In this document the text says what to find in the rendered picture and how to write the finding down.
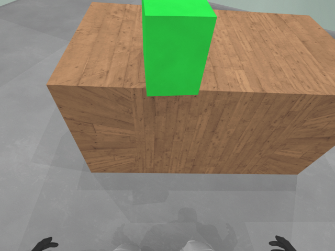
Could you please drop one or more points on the robot left hand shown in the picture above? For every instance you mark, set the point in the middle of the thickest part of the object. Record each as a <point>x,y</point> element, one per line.
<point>44,244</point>

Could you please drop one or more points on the pedestal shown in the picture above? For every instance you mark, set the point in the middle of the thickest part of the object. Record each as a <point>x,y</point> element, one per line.
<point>266,102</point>

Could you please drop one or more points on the robot right hand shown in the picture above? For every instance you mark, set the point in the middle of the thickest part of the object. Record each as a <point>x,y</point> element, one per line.
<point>283,243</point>

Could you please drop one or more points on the carton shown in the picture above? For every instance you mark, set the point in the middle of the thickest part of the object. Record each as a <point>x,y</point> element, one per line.
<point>176,40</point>

